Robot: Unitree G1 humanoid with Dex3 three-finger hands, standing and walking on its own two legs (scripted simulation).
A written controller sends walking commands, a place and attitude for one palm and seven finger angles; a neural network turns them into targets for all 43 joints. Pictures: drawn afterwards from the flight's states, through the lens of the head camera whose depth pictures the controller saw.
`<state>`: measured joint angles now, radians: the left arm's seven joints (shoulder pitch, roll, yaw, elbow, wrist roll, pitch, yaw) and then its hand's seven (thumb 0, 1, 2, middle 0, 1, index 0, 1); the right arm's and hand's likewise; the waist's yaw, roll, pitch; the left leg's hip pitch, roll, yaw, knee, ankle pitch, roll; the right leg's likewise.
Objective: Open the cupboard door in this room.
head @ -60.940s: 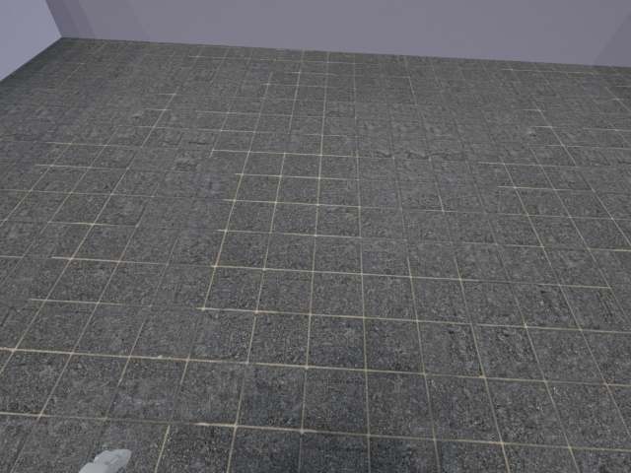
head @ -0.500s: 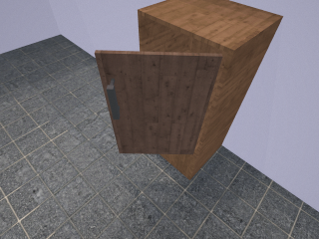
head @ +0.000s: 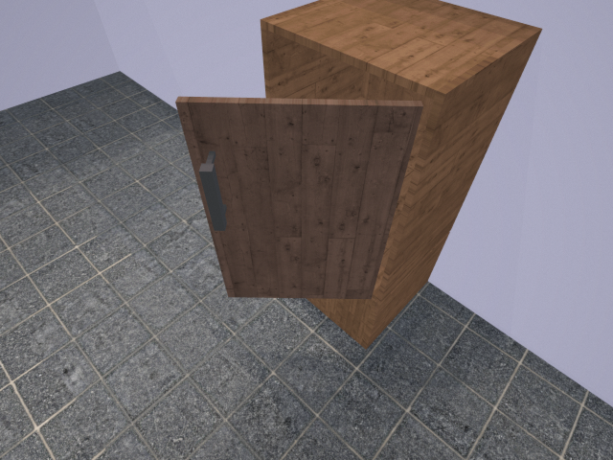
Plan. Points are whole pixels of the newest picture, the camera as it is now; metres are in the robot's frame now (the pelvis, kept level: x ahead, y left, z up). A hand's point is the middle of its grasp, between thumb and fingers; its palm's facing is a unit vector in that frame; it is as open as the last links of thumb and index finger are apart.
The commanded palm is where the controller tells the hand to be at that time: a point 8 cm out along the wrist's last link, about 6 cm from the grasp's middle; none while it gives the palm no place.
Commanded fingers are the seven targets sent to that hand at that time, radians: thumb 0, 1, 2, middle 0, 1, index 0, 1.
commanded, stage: look again from close up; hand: left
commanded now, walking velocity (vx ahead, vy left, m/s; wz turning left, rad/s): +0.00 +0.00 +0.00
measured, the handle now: (216, 192) +0.57 +0.19 +0.00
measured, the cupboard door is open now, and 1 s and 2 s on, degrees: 44 44 44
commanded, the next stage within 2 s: raise the hand with hooked fingers in 0.30 s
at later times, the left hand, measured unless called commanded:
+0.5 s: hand out of the picture +0.12 +0.21 -0.11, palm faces +0.18 -0.95 -0.24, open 7.3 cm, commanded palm +0.13 +0.23 -0.06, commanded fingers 0.00 0.76 0.84 -0.21 -0.39 -0.21 -0.39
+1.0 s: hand (149, 432) +0.17 +0.20 -0.02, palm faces +0.14 -0.99 -0.10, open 9.7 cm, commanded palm +0.16 +0.26 -0.04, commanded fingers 0.00 0.18 0.59 -0.25 -0.76 -0.25 -0.76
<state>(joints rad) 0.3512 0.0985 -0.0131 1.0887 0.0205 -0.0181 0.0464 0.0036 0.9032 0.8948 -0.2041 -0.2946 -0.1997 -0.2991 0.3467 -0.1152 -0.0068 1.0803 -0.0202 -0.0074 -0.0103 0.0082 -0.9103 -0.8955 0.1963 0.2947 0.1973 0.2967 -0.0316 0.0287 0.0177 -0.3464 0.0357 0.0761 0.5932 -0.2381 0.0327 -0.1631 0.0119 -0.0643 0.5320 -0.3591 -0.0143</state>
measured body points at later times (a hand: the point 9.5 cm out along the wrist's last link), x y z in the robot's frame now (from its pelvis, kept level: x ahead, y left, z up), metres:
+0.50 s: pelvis +0.02 +0.01 +0.00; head +0.03 +0.02 +0.45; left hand +0.11 +0.26 -0.09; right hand +0.09 -0.23 -0.13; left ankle +0.05 +0.10 -0.73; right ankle -0.04 -0.11 -0.72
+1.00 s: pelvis -0.02 -0.03 -0.09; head +0.03 -0.01 +0.36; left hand +0.15 +0.25 -0.01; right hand +0.21 -0.25 -0.15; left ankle +0.05 +0.10 -0.73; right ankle -0.02 -0.10 -0.73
